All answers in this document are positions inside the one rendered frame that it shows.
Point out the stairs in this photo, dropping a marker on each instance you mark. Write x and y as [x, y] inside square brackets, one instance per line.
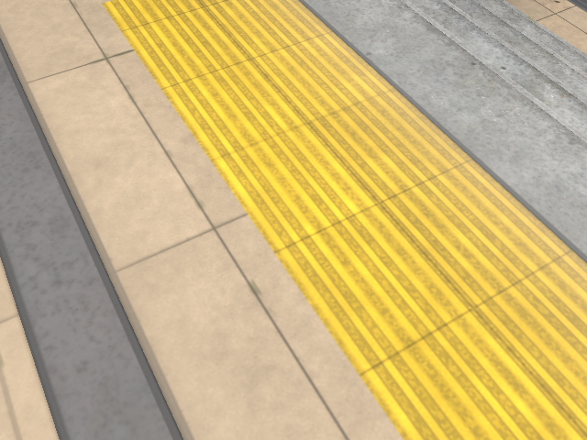
[534, 81]

